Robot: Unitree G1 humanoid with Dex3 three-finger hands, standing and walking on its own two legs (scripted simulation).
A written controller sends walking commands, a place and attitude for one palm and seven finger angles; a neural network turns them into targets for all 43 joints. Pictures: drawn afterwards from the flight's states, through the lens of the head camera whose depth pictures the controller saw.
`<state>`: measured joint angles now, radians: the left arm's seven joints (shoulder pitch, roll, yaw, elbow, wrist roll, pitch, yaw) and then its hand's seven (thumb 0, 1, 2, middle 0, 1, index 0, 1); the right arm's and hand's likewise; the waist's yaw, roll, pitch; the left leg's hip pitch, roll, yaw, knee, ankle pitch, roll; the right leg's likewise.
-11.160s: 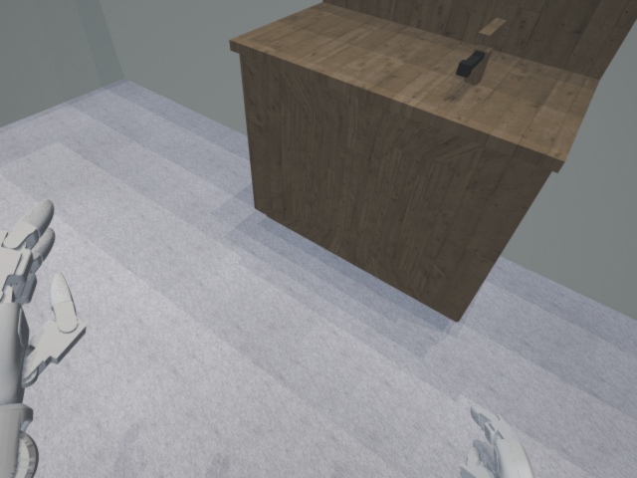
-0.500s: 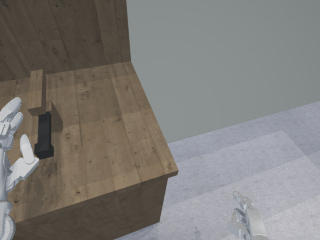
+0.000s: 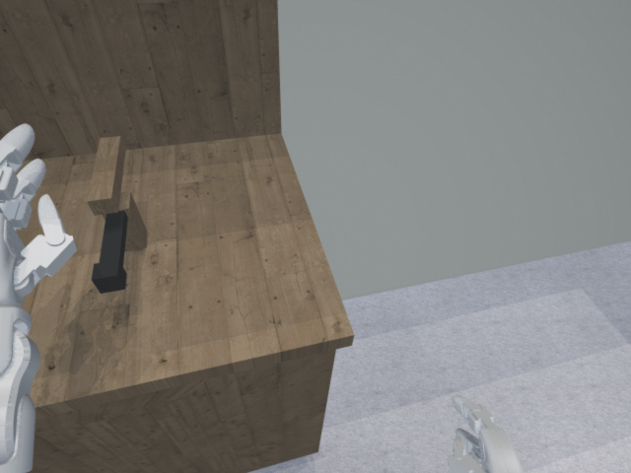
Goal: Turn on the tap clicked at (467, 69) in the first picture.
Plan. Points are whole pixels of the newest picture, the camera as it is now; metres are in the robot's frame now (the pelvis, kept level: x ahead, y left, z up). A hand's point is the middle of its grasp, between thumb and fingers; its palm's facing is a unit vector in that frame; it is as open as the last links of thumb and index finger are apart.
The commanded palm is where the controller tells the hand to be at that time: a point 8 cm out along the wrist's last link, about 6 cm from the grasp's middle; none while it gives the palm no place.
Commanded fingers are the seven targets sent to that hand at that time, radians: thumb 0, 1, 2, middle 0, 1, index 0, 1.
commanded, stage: turn the palm inward beside the body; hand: left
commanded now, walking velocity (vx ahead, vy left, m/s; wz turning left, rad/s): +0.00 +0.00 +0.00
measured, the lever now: (109, 276) +0.29 +0.29 +0.10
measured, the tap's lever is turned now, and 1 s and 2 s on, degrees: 0 0 0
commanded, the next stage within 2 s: none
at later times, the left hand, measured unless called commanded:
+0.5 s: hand (147, 308) +0.23 +0.21 +0.14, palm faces +0.42 -0.85 -0.33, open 7.4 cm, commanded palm +0.16 +0.26 +0.16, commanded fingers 0.00 0.90 0.90 -0.20 -0.30 -0.20 -0.30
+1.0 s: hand (138, 323) +0.21 +0.21 +0.14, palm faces +0.48 -0.85 -0.22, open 7.4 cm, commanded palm +0.16 +0.25 +0.15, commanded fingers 0.00 0.90 0.90 -0.20 -0.30 -0.20 -0.30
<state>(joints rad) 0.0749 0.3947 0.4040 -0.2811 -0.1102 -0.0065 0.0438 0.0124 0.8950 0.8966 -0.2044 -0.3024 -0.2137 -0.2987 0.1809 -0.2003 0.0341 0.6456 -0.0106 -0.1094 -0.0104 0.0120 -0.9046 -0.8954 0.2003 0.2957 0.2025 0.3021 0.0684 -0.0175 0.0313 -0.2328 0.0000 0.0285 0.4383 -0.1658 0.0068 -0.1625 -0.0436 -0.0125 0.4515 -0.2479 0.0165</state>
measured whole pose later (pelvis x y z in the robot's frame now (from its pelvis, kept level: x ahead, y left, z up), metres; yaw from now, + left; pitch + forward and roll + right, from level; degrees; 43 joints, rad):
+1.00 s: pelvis +0.03 -0.04 -0.02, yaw +2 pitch +1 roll +1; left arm 0.47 0.27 0.28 -0.48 -0.17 -0.01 0.13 0.01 0.90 0.90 -0.20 -0.30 -0.21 -0.30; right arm 0.19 -0.21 0.00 0.66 0.02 -0.22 -0.08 0.01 -0.91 -0.90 0.20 0.30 0.20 0.30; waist 0.08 0.03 -0.06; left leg -0.36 0.03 -0.02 0.65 -0.30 -0.04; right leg -0.28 -0.02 -0.06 0.68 -0.41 -0.02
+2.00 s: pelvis +0.03 -0.05 -0.02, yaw +3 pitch +0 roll +0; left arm 0.51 0.20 0.22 -0.54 -0.21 0.14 0.20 0.01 0.90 0.90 -0.20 -0.30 -0.21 -0.30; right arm 0.19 -0.23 0.03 0.66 0.02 -0.23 -0.09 0.01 -0.90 -0.90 0.20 0.30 0.20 0.30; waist 0.09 0.04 -0.07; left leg -0.34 0.03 -0.05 0.64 -0.31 -0.05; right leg -0.24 -0.01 -0.08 0.65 -0.42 -0.03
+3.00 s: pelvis -0.01 -0.05 -0.02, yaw +4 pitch -2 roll +0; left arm 0.22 0.22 0.29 -0.23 -0.25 0.08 0.15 0.01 0.90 0.90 -0.52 -0.46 -0.19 -0.26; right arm 0.14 -0.23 0.04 0.74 0.05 -0.18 -0.13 0.01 -0.91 -0.90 0.20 0.30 0.20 0.30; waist 0.10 0.06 -0.03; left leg -0.35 0.03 -0.08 0.61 -0.24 -0.03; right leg -0.25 -0.01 -0.11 0.63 -0.35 -0.04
